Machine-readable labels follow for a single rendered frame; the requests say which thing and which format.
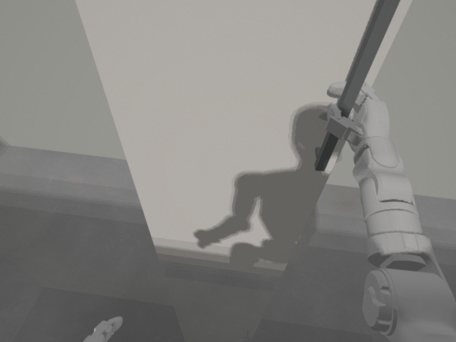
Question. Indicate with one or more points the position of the handle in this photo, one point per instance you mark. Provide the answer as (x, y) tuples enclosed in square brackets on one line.
[(376, 31)]

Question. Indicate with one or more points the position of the right robot forearm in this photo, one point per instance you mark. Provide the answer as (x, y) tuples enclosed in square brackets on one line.
[(395, 237)]

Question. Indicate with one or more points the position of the fridge door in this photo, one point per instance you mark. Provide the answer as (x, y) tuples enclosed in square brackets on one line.
[(216, 104)]

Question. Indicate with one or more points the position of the robot left hand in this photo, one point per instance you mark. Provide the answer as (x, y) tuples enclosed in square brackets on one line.
[(104, 330)]

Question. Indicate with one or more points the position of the robot right hand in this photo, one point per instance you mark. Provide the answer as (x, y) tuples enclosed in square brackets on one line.
[(372, 120)]

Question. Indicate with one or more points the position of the right robot upper arm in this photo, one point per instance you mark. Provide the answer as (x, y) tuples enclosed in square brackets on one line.
[(409, 306)]

